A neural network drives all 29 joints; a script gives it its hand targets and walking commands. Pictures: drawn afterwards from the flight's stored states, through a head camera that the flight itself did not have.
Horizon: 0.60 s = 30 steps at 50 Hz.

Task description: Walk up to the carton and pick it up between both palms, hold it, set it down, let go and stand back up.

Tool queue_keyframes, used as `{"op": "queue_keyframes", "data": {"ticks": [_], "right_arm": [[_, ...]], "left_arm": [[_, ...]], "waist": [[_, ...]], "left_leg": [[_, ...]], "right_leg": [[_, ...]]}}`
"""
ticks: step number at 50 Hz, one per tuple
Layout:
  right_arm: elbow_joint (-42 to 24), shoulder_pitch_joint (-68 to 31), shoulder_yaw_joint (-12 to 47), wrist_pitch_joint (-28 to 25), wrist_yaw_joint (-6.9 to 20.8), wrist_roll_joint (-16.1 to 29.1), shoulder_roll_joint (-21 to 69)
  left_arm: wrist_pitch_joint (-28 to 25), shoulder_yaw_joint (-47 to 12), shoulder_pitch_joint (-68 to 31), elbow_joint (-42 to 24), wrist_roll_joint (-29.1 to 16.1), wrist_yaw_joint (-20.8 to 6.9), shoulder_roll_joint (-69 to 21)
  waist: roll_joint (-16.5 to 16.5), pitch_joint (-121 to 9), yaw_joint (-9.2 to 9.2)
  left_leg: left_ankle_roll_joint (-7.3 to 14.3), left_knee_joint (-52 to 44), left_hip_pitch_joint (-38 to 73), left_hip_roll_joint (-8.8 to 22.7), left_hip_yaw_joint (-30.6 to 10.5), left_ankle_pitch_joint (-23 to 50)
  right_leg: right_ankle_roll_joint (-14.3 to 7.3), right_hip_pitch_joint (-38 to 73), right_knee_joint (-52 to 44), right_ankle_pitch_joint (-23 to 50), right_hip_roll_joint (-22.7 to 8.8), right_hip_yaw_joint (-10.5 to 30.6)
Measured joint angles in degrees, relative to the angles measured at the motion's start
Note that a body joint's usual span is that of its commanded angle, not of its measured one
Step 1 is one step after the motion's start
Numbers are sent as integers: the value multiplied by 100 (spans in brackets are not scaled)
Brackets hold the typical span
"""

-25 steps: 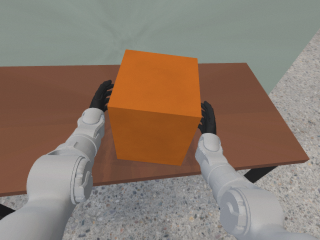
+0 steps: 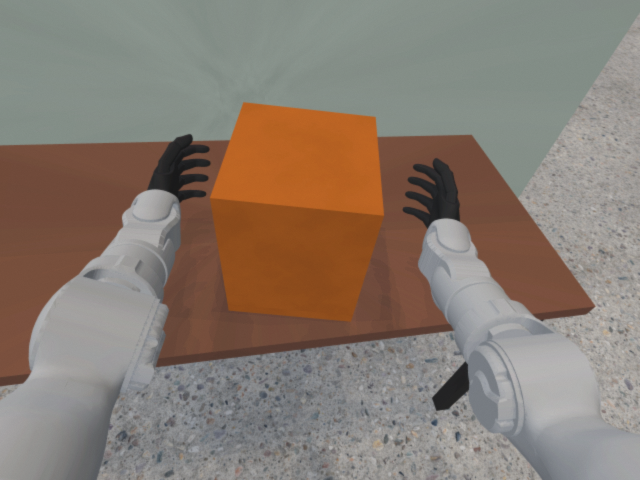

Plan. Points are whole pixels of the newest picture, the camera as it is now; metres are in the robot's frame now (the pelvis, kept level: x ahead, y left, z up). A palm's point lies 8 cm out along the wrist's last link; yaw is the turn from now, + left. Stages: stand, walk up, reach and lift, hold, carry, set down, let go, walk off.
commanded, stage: set down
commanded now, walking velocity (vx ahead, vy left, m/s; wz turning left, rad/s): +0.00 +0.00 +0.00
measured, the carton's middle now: (299, 217) +0.51 -0.05 +0.03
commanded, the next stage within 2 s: none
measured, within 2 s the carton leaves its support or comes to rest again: neither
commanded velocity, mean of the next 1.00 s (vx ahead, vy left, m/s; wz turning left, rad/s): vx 0.00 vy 0.00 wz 0.00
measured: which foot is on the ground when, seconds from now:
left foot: down 0.00-1.00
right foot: down 0.00-1.00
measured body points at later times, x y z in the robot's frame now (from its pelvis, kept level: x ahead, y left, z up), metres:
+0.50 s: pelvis +0.02 -0.02 +0.02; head +0.05 +0.01 +0.47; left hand +0.53 +0.12 +0.19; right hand +0.44 -0.22 +0.18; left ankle +0.02 +0.10 -0.73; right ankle +0.04 -0.14 -0.73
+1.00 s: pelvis +0.00 -0.01 +0.02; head -0.01 +0.03 +0.47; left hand +0.46 +0.15 +0.17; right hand +0.38 -0.20 +0.17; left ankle +0.02 +0.10 -0.73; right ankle +0.04 -0.14 -0.73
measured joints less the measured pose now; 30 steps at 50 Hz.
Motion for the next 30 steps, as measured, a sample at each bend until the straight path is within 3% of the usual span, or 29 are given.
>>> {"op": "queue_keyframes", "data": {"ticks": [10, 19, 30], "right_arm": [[-717, -426, 195, 1061, -346, 84, 15], [-906, -552, 416, 1468, -617, 271, 169], [-1734, 51, 569, 1732, -812, 541, 189]], "left_arm": [[861, 84, -563, -207, -150, -145, 194], [1333, 388, -514, -437, 167, -325, 459], [2098, 779, -1, -1729, 434, -366, 480]], "waist": [[-156, 192, -13], [-210, 397, -85], [-134, 599, 54]], "left_leg": [[-53, -441, 648, 19, 71, 150], [-151, -852, 1280, 74, 7, 217], [-158, -1010, 1793, 130, 41, 152]], "right_leg": [[-85, 454, -104, -13, 36, 67], [-148, 1103, -508, 23, 117, -1], [-105, 1759, -1015, 168, 193, 35]]}}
